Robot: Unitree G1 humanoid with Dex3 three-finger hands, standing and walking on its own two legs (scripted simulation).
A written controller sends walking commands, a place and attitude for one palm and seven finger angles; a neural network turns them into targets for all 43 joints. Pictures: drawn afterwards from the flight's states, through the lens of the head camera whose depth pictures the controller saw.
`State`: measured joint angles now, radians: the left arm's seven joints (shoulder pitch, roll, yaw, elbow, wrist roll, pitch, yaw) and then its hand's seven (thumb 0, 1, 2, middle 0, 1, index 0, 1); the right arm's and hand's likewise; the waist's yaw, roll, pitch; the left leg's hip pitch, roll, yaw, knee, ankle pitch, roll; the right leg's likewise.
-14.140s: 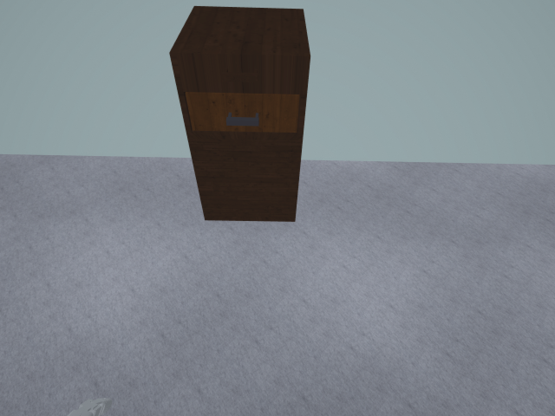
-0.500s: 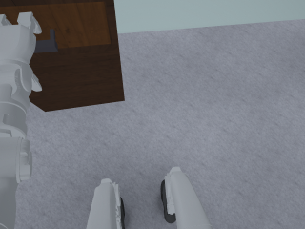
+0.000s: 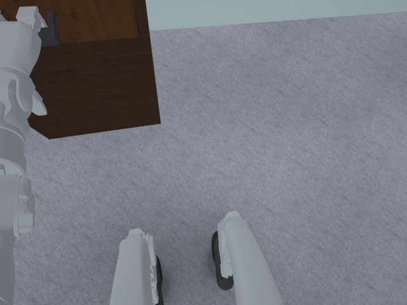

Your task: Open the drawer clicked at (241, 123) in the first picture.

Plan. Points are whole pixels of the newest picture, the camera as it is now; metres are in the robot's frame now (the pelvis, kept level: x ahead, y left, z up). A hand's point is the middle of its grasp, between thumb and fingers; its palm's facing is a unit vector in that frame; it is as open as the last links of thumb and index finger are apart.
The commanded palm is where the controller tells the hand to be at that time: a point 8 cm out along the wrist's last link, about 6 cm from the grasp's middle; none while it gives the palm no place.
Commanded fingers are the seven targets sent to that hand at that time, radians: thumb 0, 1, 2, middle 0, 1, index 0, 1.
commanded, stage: lower the fingers behind the handle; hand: left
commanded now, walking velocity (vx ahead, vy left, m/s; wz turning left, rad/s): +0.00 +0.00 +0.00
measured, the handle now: (22, 29) +0.62 +0.27 +0.00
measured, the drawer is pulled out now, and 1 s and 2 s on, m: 0.00 0.00 0.02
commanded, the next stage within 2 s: close the thumb around the handle in 0.52 s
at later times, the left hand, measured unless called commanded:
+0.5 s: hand (32, 62) +0.57 +0.26 -0.02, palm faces -0.08 -0.01 -1.00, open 13.8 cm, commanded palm +0.57 +0.23 +0.02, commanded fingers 0.00 -0.50 0.30 -0.30 -1.20 -0.30 -1.20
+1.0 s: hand (33, 62) +0.57 +0.26 -0.02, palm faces -0.07 +0.00 -1.00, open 9.8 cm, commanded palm +0.56 +0.23 +0.02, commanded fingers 0.00 0.62 0.78 -0.38 -1.32 -0.38 -1.32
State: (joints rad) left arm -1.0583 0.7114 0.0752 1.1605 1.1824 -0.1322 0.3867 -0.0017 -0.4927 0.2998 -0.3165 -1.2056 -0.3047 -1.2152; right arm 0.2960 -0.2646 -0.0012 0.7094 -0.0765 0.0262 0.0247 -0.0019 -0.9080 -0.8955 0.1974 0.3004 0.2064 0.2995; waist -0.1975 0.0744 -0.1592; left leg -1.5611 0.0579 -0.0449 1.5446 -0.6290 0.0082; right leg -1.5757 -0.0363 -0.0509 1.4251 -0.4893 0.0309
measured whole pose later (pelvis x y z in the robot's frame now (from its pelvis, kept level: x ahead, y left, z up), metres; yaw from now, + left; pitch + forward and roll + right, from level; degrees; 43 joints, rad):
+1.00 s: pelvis +0.01 +0.00 +0.00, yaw +0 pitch +37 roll -5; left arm -1.06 0.70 0.07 1.12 1.17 -0.06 0.31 0.00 0.10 0.56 -0.35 -1.27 -0.36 -1.26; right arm 0.28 -0.25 0.01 0.70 -0.07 0.03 0.03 0.00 -0.91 -0.90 0.20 0.30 0.21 0.30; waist -0.21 0.08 -0.16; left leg -1.56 0.06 -0.05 1.55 -0.64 0.00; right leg -1.57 -0.03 -0.06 1.43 -0.50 0.03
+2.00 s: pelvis +0.03 +0.01 +0.02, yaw -1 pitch +36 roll -4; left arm -0.85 0.61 0.11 0.96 1.13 -0.09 0.39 0.00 0.75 0.79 -0.32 -1.35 -0.36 -1.35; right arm 0.26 -0.25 -0.03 0.70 -0.07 0.05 0.04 0.00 -0.91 -0.90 0.20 0.30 0.21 0.30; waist -0.15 0.07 -0.16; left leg -1.45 0.06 -0.01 1.48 -0.67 0.02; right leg -1.48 -0.03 -0.02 1.38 -0.52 0.05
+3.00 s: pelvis +0.02 +0.00 +0.03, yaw +1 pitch +33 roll -2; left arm -0.67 0.49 0.09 0.93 1.14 -0.09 0.50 0.01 0.74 0.77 -0.34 -1.35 -0.36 -1.35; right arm 0.23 -0.25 -0.06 0.74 -0.07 0.03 0.03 0.00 -0.91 -0.90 0.20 0.30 0.21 0.30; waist -0.10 0.06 -0.19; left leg -1.35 0.05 0.00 1.42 -0.64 0.00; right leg -1.40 -0.03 0.00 1.35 -0.51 0.04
